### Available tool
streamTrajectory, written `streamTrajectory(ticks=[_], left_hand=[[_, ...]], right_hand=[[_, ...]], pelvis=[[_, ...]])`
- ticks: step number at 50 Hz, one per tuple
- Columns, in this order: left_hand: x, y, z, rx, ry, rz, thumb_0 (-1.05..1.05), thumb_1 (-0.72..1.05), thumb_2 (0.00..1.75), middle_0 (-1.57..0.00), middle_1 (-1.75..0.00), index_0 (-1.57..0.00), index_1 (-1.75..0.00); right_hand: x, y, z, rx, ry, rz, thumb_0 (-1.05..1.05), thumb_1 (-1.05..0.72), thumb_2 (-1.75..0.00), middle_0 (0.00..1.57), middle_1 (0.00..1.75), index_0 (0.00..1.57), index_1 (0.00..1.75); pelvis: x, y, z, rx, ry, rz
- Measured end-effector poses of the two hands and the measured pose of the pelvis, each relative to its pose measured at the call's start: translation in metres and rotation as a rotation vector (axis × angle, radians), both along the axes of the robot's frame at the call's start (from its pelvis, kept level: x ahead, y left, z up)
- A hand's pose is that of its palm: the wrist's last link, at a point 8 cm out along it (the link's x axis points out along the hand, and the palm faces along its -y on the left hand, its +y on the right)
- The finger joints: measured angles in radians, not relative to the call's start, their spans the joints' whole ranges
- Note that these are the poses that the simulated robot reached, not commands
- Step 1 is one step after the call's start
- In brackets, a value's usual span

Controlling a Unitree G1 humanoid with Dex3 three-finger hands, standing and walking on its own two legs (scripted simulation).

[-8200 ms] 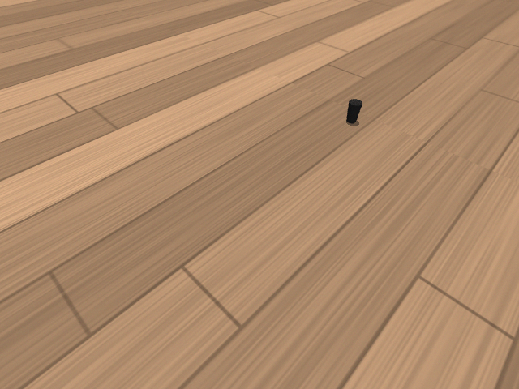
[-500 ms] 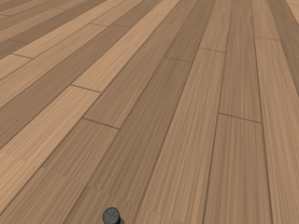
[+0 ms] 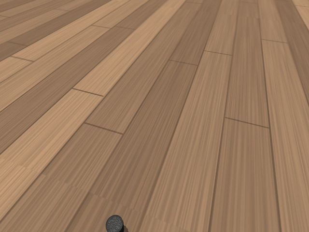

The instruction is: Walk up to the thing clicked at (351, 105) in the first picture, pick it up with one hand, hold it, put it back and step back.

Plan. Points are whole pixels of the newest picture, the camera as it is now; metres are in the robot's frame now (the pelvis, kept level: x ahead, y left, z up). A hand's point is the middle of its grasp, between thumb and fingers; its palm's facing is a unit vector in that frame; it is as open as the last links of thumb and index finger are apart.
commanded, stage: stand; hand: left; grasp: from the side
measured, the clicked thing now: (116, 227) +0.33 +0.22 -0.71
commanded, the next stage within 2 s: go down in 0.40 s
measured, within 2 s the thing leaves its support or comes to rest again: neither
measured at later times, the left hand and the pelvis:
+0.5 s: hand out of the picture +0.07 +0.25 -0.16, palm faces -0.02 -0.94 -0.34, open 7.4 cm; pelvis +0.00 +0.00 +0.00, yaw +0 degrees
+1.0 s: hand out of the picture +0.14 +0.30 -0.22, palm faces +0.11 -0.94 -0.31, open 15.7 cm; pelvis -0.03 +0.00 -0.09, yaw -1 degrees
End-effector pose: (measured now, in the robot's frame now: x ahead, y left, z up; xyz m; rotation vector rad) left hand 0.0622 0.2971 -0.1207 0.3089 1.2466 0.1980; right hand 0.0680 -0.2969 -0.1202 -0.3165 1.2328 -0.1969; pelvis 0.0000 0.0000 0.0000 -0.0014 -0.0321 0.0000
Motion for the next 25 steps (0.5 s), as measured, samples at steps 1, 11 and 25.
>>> streamTrajectory(ticks=[1,11,25], left_hand=[[-0.0005,0.0002,-0.0001,0.000,0.002,0.000,0.01,0.91,0.90,-0.20,-0.30,-0.20,-0.30],[-0.0022,0.0011,0.0000,0.002,0.008,0.002,0.01,0.91,0.90,-0.20,-0.30,-0.20,-0.30],[0.0002,0.0004,0.0003,0.004,0.005,-0.001,0.01,0.91,0.90,-0.20,-0.30,-0.20,-0.30]], right_hand=[[-0.0005,0.0002,-0.0001,0.000,0.001,0.000,0.00,-0.90,-0.90,0.20,0.30,0.21,0.30],[-0.0019,0.0013,-0.0017,0.002,0.011,0.002,0.00,-0.90,-0.90,0.20,0.30,0.21,0.30],[0.0039,0.0013,-0.0015,0.004,0.001,0.004,0.00,-0.90,-0.90,0.20,0.30,0.21,0.30]], pelvis=[[0.0000,0.0001,0.0000,0.000,0.001,0.000],[0.0007,0.0007,-0.0001,0.001,0.002,0.001],[0.0028,0.0002,-0.0002,0.000,0.003,0.002]])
